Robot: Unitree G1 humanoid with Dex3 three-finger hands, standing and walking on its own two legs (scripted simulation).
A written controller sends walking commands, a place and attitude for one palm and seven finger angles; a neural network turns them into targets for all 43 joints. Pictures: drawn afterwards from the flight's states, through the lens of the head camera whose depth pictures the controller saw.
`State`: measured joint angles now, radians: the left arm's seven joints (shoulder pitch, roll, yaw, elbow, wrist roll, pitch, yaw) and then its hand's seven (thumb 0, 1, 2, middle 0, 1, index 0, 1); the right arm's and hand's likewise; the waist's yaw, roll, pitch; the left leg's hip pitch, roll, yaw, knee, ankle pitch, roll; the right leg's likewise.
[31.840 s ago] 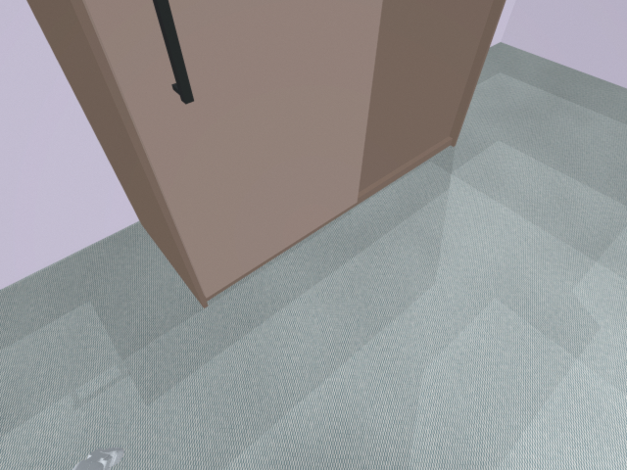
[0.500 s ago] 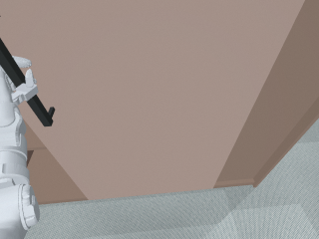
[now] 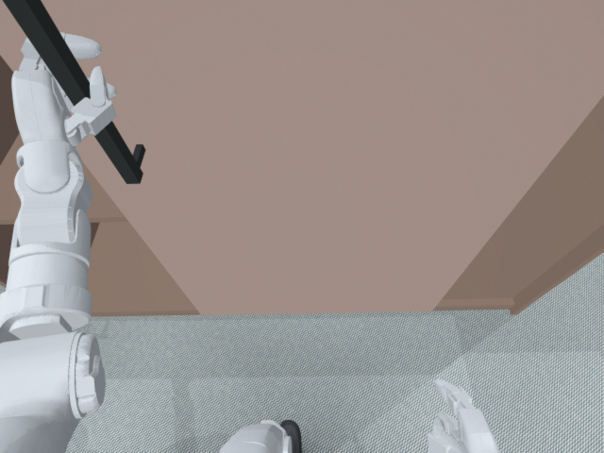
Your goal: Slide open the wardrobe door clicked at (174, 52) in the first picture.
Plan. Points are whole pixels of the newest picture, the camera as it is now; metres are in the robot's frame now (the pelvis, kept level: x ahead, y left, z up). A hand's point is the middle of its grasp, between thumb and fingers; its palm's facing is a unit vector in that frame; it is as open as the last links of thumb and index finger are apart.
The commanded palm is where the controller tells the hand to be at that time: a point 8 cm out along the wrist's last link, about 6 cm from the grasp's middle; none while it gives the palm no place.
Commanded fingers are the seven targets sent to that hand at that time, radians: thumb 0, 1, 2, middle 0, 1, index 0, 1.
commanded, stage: stop walking and hold the door there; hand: left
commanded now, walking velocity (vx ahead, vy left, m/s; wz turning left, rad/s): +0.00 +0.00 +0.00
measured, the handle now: (88, 84) +0.48 +0.29 +0.20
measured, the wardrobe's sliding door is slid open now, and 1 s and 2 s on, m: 0.46 0.46 0.46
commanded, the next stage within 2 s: loosen the grip on the handle in 0.70 s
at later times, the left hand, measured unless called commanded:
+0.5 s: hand (105, 104) +0.45 +0.26 +0.19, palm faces +0.45 -0.87 -0.21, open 5.5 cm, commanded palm +0.40 +0.30 +0.17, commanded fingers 0.00 0.90 0.90 -0.45 -1.40 -0.45 -1.40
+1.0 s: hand (87, 98) +0.44 +0.27 +0.21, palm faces +0.43 -0.88 -0.21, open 7.1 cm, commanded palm +0.40 +0.30 +0.20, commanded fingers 0.00 -0.43 0.26 -0.44 -1.38 -0.44 -1.38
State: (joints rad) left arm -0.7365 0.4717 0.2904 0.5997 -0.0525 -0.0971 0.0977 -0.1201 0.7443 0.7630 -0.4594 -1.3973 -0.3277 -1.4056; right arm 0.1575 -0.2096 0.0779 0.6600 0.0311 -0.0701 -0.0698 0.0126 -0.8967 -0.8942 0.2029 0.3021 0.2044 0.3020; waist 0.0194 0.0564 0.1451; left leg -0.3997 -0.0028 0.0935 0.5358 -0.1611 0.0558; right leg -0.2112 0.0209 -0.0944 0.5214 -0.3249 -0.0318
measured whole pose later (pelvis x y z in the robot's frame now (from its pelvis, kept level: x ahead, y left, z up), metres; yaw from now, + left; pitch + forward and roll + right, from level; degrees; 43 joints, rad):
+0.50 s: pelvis +0.00 -0.03 +0.00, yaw -1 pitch +1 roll -2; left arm -0.74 0.58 0.36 0.84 -0.03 -0.12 0.08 -0.11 0.73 0.79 -0.46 -1.40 -0.34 -1.41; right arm 0.28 -0.29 0.04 0.71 0.05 -0.03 -0.12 0.01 -0.90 -0.89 0.20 0.30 0.20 0.30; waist -0.05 0.03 0.05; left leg -0.38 0.06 0.08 0.53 -0.16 0.01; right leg -0.19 0.03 -0.07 0.49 -0.31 -0.02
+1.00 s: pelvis -0.02 -0.03 +0.00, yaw -1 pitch +3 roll -1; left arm -0.87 0.60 0.43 0.98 0.12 -0.11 0.00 -0.04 0.41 0.67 -0.46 -1.40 -0.44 -1.40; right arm 0.29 -0.28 -0.01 0.69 0.00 -0.11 -0.06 0.01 -0.90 -0.89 0.20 0.30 0.20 0.30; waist -0.05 0.00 -0.02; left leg -0.45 0.05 0.08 0.51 -0.12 0.02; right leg -0.29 0.01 -0.07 0.54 -0.30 -0.02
